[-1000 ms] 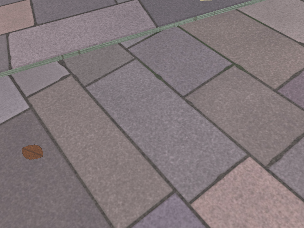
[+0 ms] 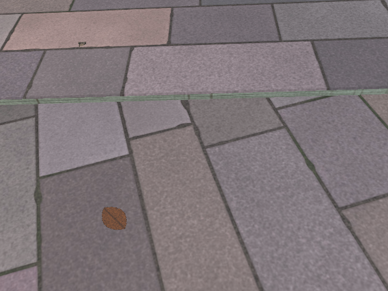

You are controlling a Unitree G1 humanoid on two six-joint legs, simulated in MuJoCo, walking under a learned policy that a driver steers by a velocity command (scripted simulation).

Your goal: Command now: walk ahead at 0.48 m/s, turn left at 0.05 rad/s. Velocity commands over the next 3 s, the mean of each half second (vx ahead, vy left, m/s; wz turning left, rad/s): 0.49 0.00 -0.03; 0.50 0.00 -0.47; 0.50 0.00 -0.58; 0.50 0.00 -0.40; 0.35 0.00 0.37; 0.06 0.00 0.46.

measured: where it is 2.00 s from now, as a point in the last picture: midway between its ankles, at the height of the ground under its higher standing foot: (276, 167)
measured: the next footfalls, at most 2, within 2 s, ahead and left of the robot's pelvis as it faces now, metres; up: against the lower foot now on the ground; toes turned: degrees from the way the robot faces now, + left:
left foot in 0.22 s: +0.30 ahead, +0.10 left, +0.00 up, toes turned +2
right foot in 0.80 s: +0.58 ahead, -0.08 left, +0.00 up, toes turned -16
